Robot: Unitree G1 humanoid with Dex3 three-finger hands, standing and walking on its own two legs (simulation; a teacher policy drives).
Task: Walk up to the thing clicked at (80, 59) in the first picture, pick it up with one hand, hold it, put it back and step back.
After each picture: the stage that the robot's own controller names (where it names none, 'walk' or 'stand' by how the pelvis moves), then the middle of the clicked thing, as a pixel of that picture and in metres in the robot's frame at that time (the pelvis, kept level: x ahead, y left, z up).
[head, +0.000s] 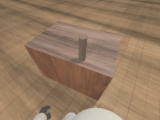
stand; (82, 49) +0.57 +0.09 +0.04
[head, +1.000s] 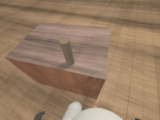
stand; (68, 53) +0.47 +0.21 +0.05
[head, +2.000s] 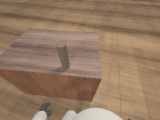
walk; (63, 56) +0.45 +0.22 +0.05
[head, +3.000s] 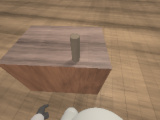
stand; (75, 49) +0.53 +0.14 +0.06
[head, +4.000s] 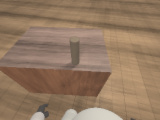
stand; (75, 52) +0.50 +0.14 +0.05
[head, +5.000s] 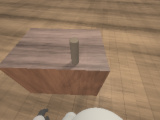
stand; (74, 52) +0.52 +0.15 +0.04
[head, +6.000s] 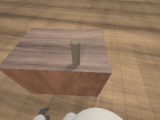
stand; (75, 53) +0.50 +0.14 +0.04
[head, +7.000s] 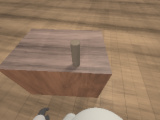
stand; (75, 54) +0.49 +0.14 +0.04
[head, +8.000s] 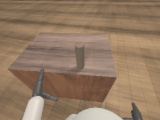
rise first; (80, 57) +0.49 +0.13 +0.04
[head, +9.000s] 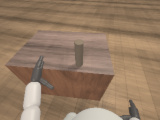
go down; (79, 54) +0.51 +0.12 +0.05
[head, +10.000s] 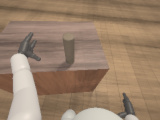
go down; (69, 50) +0.48 +0.13 +0.07
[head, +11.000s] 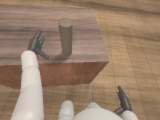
close in; (66, 40) +0.50 +0.13 +0.11
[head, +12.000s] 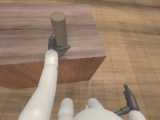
close; (61, 36) +0.52 +0.14 +0.12
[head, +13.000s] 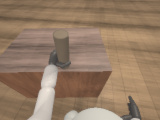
lift; (63, 52) +0.38 +0.16 +0.19
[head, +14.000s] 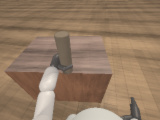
lift; (65, 55) +0.33 +0.16 +0.23
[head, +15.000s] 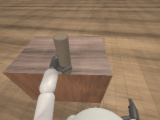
hold; (64, 57) +0.33 +0.16 +0.21
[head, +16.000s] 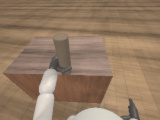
hold; (64, 57) +0.32 +0.16 +0.21
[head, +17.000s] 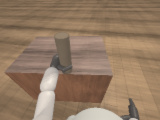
crouch; (64, 56) +0.33 +0.16 +0.22
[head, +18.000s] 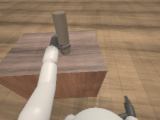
crouch; (62, 35) +0.47 +0.16 +0.25
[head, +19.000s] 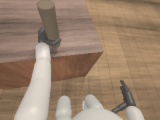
lower; (51, 29) +0.54 +0.16 +0.14
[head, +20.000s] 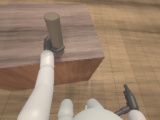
lower; (56, 37) +0.51 +0.16 +0.12
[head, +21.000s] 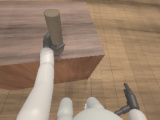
lower; (56, 34) +0.52 +0.15 +0.13
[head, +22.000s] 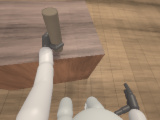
lower; (54, 34) +0.53 +0.16 +0.13
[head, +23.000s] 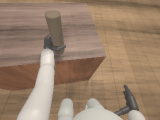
loosen; (57, 36) +0.52 +0.16 +0.12
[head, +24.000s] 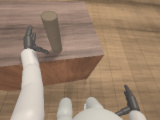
withdraw; (54, 36) +0.51 +0.16 +0.12
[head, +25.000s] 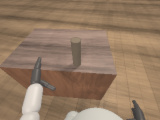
sink last; (76, 53) +0.49 +0.14 +0.08
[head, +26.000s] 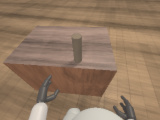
stand; (77, 49) +0.51 +0.14 +0.08
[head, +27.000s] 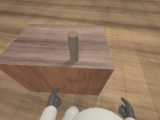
stand; (73, 48) +0.51 +0.15 +0.09
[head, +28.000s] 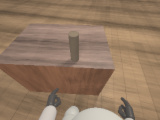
stand; (74, 48) +0.51 +0.14 +0.09
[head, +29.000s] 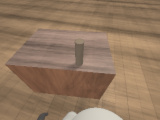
stand; (79, 53) +0.52 +0.12 +0.04
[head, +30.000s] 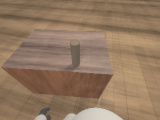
stand; (75, 54) +0.50 +0.14 +0.04
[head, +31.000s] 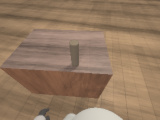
stand; (74, 54) +0.50 +0.15 +0.04
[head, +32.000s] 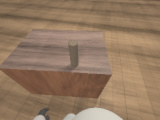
walk; (73, 55) +0.49 +0.15 +0.04
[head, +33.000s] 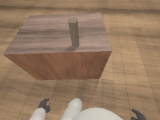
walk; (74, 34) +0.64 +0.17 +0.06
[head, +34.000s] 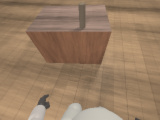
walk; (82, 16) +0.96 +0.15 +0.06
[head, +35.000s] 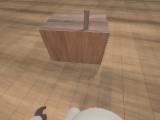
stand; (86, 20) +1.15 +0.13 +0.06
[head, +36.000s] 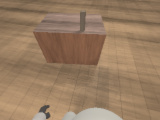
stand; (82, 21) +1.11 +0.13 +0.04
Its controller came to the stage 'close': yes
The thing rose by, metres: 0.20
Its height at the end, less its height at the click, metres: +0.00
